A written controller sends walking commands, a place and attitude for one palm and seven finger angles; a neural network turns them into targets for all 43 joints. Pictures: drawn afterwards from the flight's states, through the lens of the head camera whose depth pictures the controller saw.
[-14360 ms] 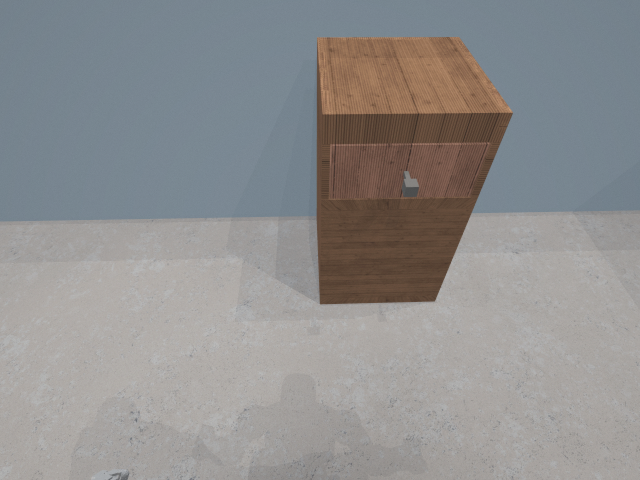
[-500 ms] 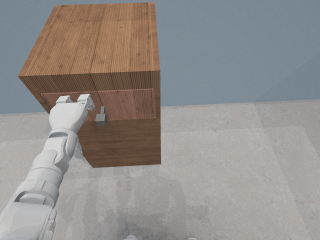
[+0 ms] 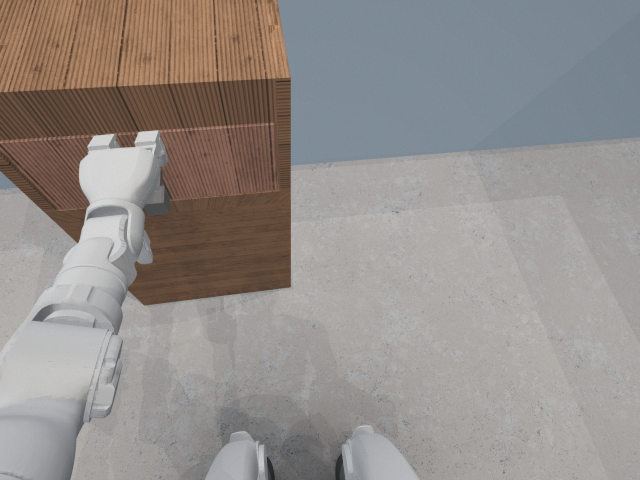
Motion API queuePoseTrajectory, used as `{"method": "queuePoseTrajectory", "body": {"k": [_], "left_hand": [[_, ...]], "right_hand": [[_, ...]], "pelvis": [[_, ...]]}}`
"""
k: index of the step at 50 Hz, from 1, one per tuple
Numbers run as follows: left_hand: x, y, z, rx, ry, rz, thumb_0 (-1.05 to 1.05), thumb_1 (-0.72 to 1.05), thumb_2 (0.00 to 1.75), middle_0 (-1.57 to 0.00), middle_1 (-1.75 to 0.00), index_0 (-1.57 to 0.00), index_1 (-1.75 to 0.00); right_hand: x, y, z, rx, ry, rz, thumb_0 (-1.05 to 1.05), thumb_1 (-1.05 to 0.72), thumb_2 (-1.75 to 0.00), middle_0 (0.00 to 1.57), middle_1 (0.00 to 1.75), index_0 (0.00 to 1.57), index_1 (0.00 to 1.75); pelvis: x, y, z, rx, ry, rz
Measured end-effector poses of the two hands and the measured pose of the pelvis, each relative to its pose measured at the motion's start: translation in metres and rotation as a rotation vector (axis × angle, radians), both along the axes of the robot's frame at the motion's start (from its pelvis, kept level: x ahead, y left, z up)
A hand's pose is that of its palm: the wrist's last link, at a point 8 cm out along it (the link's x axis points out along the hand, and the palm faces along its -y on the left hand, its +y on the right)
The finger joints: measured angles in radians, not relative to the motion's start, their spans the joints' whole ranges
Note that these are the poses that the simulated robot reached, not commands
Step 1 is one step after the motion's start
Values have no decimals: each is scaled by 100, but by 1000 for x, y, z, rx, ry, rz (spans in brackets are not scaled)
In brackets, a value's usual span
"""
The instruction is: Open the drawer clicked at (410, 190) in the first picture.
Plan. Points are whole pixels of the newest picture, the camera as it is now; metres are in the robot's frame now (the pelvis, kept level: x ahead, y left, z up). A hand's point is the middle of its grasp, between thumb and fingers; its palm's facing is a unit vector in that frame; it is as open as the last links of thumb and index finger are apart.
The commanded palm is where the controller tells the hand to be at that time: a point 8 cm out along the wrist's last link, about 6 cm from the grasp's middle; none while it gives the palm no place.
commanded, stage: move the hooked fingers above the handle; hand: left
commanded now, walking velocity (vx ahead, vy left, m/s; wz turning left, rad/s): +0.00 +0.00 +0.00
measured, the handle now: (157, 190) +0.56 +0.21 -0.08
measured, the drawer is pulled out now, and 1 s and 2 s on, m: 0.00 0.00 0.00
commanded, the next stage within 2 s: lower the fingers behind the handle in 0.78 s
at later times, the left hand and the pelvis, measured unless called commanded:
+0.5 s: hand (132, 196) +0.51 +0.22 -0.02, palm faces -0.09 -0.03 -1.00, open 13.8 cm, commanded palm +0.50 +0.21 +0.03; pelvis +0.01 +0.00 +0.00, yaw -1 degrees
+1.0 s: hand (131, 203) +0.50 +0.22 -0.03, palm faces -0.10 -0.03 -0.99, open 13.8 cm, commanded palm +0.49 +0.21 +0.02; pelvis +0.01 +0.00 +0.00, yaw +0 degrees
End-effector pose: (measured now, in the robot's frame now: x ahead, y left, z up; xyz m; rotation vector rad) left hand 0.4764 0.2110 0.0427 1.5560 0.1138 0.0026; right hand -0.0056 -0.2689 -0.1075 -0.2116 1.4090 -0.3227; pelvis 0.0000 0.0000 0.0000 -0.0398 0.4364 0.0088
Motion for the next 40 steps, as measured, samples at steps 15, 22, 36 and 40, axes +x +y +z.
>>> {"method": "queuePoseTrajectory", "body": {"k": [15,22,36,40], "left_hand": [[18,7,-20,-9,20,26,0,-49,30,-32,-120,-32,-120],[13,11,-13,-16,17,17,-1,-49,30,-32,-120,-32,-120],[14,5,-14,-39,13,-1,-1,-49,30,-32,-120,-32,-120],[10,10,-15,-30,-3,13,0,-49,30,-32,-120,-32,-120]], "right_hand": [[-39,9,-7,16,123,-56,0,-91,-90,20,30,20,30],[-22,8,-5,14,91,-31,0,-91,-90,20,30,20,30],[15,-3,-3,-16,6,16,0,-91,-90,20,30,20,30],[15,-2,-6,-6,13,16,0,-91,-90,20,30,20,30]], "pelvis": [[2,2,-11,-9,49,-23],[6,0,-6,-13,35,-8],[9,-1,-6,-13,33,-6],[10,-1,-7,-12,32,-9]]}}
